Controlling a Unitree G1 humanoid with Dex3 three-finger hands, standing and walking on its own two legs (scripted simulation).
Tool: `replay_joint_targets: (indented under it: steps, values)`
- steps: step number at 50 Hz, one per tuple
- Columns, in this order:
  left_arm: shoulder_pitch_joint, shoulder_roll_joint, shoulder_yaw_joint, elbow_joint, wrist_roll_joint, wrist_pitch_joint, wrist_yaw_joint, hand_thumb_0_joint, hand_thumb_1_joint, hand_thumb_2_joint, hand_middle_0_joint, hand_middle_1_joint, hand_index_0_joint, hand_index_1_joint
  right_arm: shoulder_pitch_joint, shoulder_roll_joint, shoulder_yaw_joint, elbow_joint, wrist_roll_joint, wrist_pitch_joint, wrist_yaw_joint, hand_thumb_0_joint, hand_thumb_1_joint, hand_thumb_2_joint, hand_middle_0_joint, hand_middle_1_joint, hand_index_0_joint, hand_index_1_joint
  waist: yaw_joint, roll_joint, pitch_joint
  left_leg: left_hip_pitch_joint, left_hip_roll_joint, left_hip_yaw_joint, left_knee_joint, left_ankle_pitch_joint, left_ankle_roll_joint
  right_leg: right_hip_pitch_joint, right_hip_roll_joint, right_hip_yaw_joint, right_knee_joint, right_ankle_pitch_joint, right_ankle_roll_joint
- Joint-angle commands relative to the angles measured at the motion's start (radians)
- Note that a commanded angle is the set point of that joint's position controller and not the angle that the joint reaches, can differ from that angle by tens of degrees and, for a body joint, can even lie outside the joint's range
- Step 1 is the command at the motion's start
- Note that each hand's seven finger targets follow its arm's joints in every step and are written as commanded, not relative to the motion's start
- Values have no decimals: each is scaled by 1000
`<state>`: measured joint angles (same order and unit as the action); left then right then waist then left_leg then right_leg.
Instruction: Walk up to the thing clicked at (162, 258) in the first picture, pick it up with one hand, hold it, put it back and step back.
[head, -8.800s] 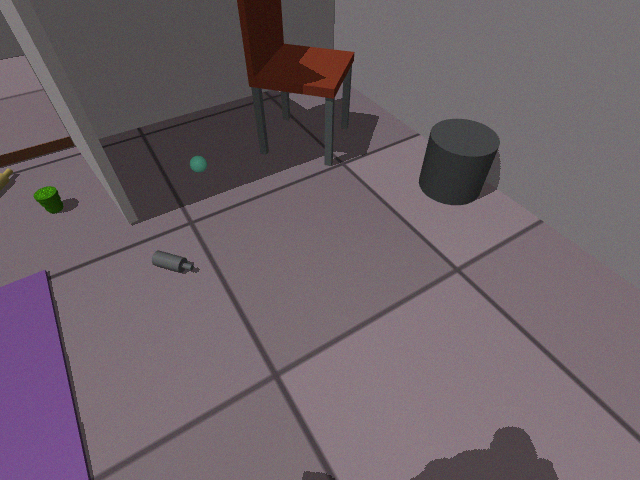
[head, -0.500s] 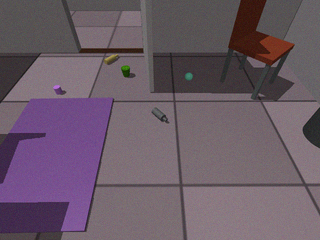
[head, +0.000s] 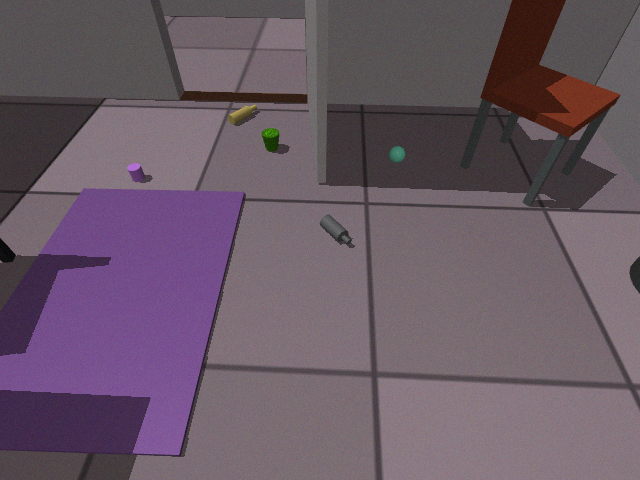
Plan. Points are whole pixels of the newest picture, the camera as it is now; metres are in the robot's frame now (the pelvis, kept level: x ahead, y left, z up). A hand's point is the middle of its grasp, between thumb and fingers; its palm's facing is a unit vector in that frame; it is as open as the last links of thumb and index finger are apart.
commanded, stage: stand
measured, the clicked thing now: (336, 231) +1.21 -0.06 -0.75
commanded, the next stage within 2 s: none
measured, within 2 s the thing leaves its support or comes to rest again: neither
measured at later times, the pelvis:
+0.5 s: pelvis +0.01 +0.00 +0.00, yaw +1 degrees
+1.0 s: pelvis +0.01 +0.00 +0.00, yaw +1 degrees
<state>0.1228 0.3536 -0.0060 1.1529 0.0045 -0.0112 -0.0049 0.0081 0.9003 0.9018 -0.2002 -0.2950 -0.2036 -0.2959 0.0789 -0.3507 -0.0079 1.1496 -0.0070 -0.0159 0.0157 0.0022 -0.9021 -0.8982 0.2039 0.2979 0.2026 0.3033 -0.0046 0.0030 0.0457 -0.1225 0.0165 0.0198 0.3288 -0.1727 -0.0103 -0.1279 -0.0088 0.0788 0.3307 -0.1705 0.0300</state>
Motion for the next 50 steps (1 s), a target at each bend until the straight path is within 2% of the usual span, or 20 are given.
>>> replay_joint_targets:
  steps: [1, 3, 4, 6, 10, 13, 17, 19, 23, 26, 32, 34, 37, 46, 50]
  values:
    - [-45, 210, 41, -64, 3, -24, 14, 0, 900, 900, -200, -300, -200, -300, -40, -218, -43, -58, -1, -15, -15, 0, -900, -900, 200, 300, 200, 300, -3, 6, -74, 35, 121, -94, -62, 66, 32, -11, -102, 59, -46, 123, -43]
    - [-42, 209, 41, -66, 4, -28, 15, 0, 900, 900, -200, -300, -200, -300, -43, -218, -43, -63, 1, -17, -15, 0, -900, -900, 200, 300, 200, 300, -5, -7, -87, 56, 122, -90, -44, 130, 33, -3, -106, 55, -40, 173, -41]
    - [-50, 215, 43, -65, 1, -26, 16, 0, 900, 900, -200, -300, -200, -300, -38, -215, -42, -60, 2, -15, -16, 0, -900, -900, 200, 300, 200, 300, -6, -11, -78, 41, 116, -91, -50, 112, 31, -1, -104, 57, -44, 161, -40]
    - [-42, 215, 43, -66, 2, -27, 16, 0, 900, 900, -200, -300, -200, -300, -41, -215, -41, -62, 2, -16, -16, 0, -900, -900, 200, 300, 200, 300, -5, -15, -78, 59, 119, -89, -42, 143, 33, -3, -107, 57, -46, 187, -41]
    - [-46, 210, 45, -71, 3, -24, 17, 0, 900, 900, -200, -300, -200, -300, -46, -215, -39, -64, 2, -15, -18, 0, -900, -900, 200, 300, 200, 300, -2, -7, -69, 53, 119, -94, -49, 132, 29, 0, -104, 48, -45, 169, -40]
    - [-48, 212, 46, -73, 3, -21, 17, 0, 900, 900, -200, -300, -200, -300, -43, -217, -41, -65, 1, -13, -18, 0, -900, -900, 200, 300, 200, 300, -2, -6, -69, 49, 118, -94, -56, 95, 27, -9, -100, 46, -53, 119, -41]
    - [-50, 214, 46, -76, 2, -24, 16, 0, 900, 900, -200, -300, -200, -300, -27, -215, -38, -65, 1, -13, -16, 0, -900, -900, 200, 300, 200, 300, -5, -1, -61, 25, 111, -88, -55, 85, 29, 7, -109, 54, -63, 137, -41]
    - [-48, 216, 48, -80, 3, -24, 16, 0, 900, 900, -200, -300, -200, -300, -36, -216, -39, -66, 1, -14, -17, 0, -900, -900, 200, 300, 200, 300, -1, -4, -78, 50, 116, -91, -47, 118, 29, 7, -111, 50, -53, 156, -43]
    - [-50, 212, 47, -81, 3, -22, 17, 0, 900, 900, -200, -300, -200, -300, -27, -217, -39, -66, 0, -13, -17, 0, -900, -900, 200, 300, 200, 300, -2, -2, -71, 31, 114, -92, -55, 94, 30, 13, -109, 46, -62, 132, -42]
    - [-50, 211, 46, -81, 2, -23, 16, 0, 900, 900, -200, -300, -200, -300, -30, -218, -38, -66, 2, -14, -17, 0, -900, -900, 200, 300, 200, 300, 0, 1, -70, 44, 115, -95, -50, 129, 26, 5, -107, 44, -53, 153, -42]
    - [-43, 208, 45, -79, 3, -19, 16, 0, 900, 900, -200, -300, -200, -300, -27, -222, -41, -64, 1, -11, -18, 0, -900, -900, 200, 300, 200, 300, 3, -2, -58, 26, 112, -97, -62, 59, 27, -1, -102, 41, -65, 88, -44]
    - [-52, 215, 46, -84, 2, -21, 15, 0, 900, 900, -200, -300, -200, -300, -15, -217, -40, -64, 0, -12, -16, 0, -900, -900, 200, 300, 200, 300, -3, -8, -61, 21, 112, -97, -62, 66, 27, 7, -105, 44, -61, 90, -47]
    - [-44, 212, 47, -81, 4, -19, 14, 0, 900, 900, -200, -300, -200, -300, -21, -217, -39, -64, 0, -12, -18, 0, -900, -900, 200, 300, 200, 300, 0, 9, -50, 16, 110, -101, -68, 23, 29, -5, -108, 50, -64, 82, -48]
    - [-37, 209, 45, -84, 4, -21, 15, 0, 900, 900, -200, -300, -200, -300, -15, -222, -41, -69, 1, -14, -18, 0, -900, -900, 200, 300, 200, 300, 1, -6, -83, 58, 116, -100, -45, 136, 31, 3, -109, 39, -50, 145, -48]
    - [-36, 215, 45, -82, 3, -22, 17, 0, 900, 900, -200, -300, -200, -300, -14, -212, -37, -70, 1, -14, -19, 0, -900, -900, 200, 300, 200, 300, -3, -15, -76, 55, 112, -98, -43, 148, 27, 7, -107, 35, -47, 168, -44]
